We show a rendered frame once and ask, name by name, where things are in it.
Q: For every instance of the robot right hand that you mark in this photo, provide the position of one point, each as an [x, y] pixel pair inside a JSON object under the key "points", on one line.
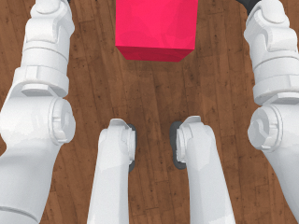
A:
{"points": [[248, 4]]}

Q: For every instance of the right robot upper arm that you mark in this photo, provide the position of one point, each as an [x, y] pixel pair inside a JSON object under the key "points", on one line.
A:
{"points": [[274, 129]]}

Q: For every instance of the left robot upper arm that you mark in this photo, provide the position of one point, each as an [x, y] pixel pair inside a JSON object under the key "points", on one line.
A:
{"points": [[34, 128]]}

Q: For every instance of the left robot forearm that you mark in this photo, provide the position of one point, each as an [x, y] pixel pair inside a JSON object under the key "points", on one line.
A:
{"points": [[45, 52]]}

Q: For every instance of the robot shin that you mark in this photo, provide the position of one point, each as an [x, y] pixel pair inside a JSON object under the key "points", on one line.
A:
{"points": [[193, 119], [114, 122]]}

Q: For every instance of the left robot shin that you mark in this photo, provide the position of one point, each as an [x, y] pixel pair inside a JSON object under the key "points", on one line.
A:
{"points": [[114, 122]]}

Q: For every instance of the right robot shin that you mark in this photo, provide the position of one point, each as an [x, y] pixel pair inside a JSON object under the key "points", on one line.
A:
{"points": [[193, 119]]}

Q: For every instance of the carton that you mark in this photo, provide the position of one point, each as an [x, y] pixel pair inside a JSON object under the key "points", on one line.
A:
{"points": [[155, 30]]}

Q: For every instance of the right robot forearm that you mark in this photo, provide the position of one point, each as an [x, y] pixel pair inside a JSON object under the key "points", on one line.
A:
{"points": [[274, 54]]}

